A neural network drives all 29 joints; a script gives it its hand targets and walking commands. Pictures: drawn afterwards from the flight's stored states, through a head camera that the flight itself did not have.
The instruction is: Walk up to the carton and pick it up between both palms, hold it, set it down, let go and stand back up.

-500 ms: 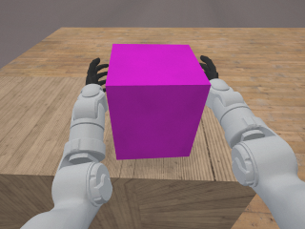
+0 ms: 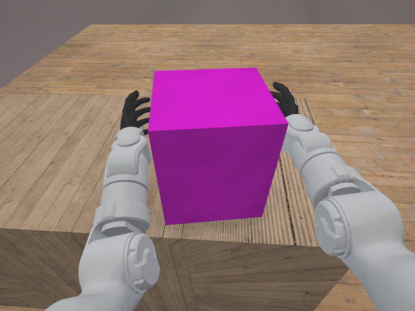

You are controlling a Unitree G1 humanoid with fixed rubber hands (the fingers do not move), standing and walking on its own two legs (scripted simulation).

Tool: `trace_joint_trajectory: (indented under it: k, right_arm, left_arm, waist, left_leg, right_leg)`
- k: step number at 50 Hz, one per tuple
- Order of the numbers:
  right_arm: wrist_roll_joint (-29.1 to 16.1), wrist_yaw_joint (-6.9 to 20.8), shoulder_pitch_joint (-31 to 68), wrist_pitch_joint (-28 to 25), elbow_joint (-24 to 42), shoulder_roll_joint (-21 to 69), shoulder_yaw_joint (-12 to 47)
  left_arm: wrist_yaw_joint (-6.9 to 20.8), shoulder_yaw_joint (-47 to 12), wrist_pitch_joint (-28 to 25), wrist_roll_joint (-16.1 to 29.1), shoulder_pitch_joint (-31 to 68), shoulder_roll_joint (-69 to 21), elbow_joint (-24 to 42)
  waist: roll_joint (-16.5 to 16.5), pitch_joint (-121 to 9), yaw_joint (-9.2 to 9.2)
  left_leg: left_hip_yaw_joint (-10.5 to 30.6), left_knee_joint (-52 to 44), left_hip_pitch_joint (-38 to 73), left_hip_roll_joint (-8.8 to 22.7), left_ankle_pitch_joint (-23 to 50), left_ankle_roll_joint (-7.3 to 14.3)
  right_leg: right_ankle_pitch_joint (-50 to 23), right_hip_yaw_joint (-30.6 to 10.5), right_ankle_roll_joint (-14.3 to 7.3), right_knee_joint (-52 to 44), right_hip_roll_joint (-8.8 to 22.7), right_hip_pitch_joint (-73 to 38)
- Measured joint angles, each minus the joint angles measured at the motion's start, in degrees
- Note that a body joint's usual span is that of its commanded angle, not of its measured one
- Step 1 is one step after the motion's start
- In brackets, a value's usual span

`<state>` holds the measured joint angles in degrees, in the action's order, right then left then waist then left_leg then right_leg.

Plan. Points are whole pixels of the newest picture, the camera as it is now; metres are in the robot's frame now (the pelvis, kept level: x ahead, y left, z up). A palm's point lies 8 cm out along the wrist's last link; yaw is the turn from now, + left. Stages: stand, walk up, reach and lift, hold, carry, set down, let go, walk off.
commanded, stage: set down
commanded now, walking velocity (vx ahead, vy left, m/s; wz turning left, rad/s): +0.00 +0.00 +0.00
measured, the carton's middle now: (210, 146) +0.42 +0.03 +0.13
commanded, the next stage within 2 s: none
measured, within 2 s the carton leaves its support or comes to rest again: rests again in 1.06 s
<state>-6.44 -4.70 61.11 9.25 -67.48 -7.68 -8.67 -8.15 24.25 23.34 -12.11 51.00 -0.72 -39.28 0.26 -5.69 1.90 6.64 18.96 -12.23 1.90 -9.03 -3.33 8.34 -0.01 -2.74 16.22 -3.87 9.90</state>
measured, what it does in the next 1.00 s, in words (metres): stands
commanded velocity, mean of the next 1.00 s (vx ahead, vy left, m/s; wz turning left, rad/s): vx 0.00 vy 0.00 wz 0.00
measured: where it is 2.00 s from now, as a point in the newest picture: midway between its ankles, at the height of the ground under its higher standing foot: outside the picture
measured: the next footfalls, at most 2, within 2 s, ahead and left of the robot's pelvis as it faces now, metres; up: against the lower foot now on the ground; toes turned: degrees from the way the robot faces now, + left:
none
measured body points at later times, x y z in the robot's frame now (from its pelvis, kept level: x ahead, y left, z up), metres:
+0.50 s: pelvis +0.00 +0.00 +0.00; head +0.01 +0.00 +0.45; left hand +0.42 +0.18 +0.15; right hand +0.46 -0.13 +0.15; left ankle +0.01 +0.15 -0.75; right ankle +0.00 -0.09 -0.75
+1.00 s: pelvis +0.00 +0.00 +0.00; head +0.01 +0.00 +0.45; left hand +0.41 +0.18 +0.13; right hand +0.45 -0.13 +0.12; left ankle +0.01 +0.15 -0.75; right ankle +0.00 -0.09 -0.75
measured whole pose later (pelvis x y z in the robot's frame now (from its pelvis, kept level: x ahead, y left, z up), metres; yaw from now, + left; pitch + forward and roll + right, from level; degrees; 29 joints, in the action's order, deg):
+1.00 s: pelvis +0.00 +0.00 +0.00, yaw -2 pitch +5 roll +0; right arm 8.8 1.2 54.1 1.0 -64.3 -5.0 -21.0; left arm -8.1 27.0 15.5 -17.6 45.4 -6.5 -36.7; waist -0.2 -4.5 5.0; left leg 3.0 16.6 -14.7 2.4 -7.1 -3.1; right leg 7.3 0.1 -2.9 16.4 -3.3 14.2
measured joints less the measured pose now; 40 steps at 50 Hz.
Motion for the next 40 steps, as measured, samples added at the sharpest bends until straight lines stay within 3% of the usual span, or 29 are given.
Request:
trace_joint_trajectory:
  k: [17,40]
  right_arm:
    - [4.65,2.34,-2.69,-2.68,1.31,0.00,-2.63]
    - [10.41,4.53,-6.42,-6.51,2.65,1.49,-7.37]
  left_arm:
    - [-0.57,0.78,-2.61,-1.40,-1.71,-2.41,0.93]
    - [-0.55,0.89,-6.22,-3.23,-4.87,-4.25,1.75]
  waist:
    - [0.13,-0.06,1.93]
    - [-0.17,0.20,3.11]
  left_leg:
    - [-1.46,-0.81,-1.99,0.45,0.48,-0.10]
    - [-2.93,-0.85,-3.77,0.64,1.00,0.11]
  right_leg:
    - [-0.36,-0.38,-0.18,0.18,-0.09,2.85]
    - [-0.95,-0.07,-0.15,0.32,0.17,4.98]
